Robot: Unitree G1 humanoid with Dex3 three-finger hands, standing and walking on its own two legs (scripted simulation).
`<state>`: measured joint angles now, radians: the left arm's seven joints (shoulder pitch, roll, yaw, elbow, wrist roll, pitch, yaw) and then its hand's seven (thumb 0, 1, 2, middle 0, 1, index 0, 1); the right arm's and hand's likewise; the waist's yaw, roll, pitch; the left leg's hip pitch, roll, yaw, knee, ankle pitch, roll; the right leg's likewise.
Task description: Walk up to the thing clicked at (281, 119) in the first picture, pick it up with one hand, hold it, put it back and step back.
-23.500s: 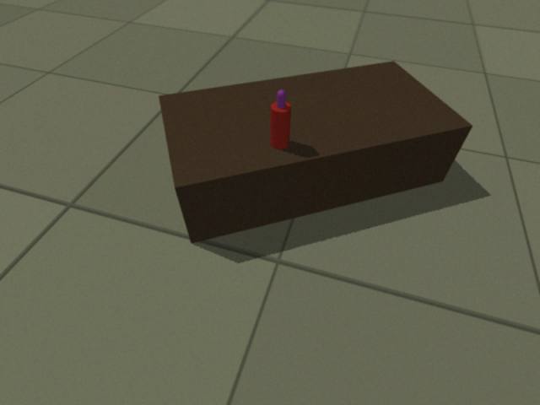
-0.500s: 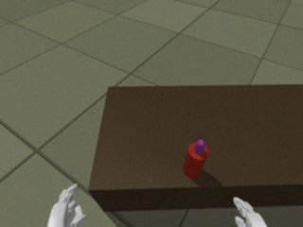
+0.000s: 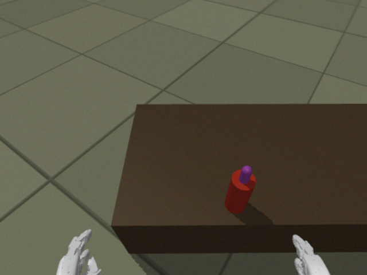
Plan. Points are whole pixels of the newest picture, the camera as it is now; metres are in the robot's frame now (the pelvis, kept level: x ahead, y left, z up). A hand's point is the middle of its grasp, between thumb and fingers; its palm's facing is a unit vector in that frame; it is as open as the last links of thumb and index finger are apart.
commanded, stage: home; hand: right
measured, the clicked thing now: (240, 188) +0.46 -0.17 -0.23
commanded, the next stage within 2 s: none
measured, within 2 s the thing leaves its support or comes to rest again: neither
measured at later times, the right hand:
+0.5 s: hand out of the picture +0.17 -0.19 -0.05, palm faces +0.03 +0.98 -0.21, open 17.6 cm
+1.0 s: hand (285, 270) +0.17 -0.19 -0.05, palm faces +0.04 +0.98 -0.21, open 17.6 cm
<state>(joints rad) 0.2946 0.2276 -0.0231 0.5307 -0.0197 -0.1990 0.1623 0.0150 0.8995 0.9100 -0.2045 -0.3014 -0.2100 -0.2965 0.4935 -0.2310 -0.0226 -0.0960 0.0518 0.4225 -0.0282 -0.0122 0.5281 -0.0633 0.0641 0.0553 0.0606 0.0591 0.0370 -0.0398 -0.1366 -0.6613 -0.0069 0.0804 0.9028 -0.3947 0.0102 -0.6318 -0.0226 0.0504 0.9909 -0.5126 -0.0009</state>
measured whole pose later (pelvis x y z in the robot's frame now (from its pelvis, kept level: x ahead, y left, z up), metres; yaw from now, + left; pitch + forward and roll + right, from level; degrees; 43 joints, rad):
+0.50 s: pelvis +0.00 -0.01 +0.00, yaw +0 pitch +10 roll +3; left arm 0.28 0.22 -0.03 0.54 -0.01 -0.24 0.17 0.01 0.90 0.91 -0.21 -0.30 -0.21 -0.30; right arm 0.50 -0.24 -0.02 -0.15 0.05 0.46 -0.02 -0.01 0.57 -0.04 0.06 0.05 0.05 0.05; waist 0.03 -0.04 -0.15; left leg -0.68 0.00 0.08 0.92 -0.41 0.00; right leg -0.66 -0.02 0.05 1.02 -0.53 -0.01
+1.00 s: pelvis +0.01 -0.01 +0.00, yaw +0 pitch +10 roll +3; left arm 0.28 0.22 -0.02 0.54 -0.01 -0.22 0.16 0.01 0.90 0.91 -0.21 -0.30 -0.21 -0.30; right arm 0.50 -0.24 -0.02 -0.14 0.05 0.45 -0.02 -0.01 0.57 -0.04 0.06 0.05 0.05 0.05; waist 0.03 -0.05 -0.16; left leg -0.67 0.00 0.08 0.92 -0.42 0.00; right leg -0.64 -0.02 0.05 1.00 -0.54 -0.01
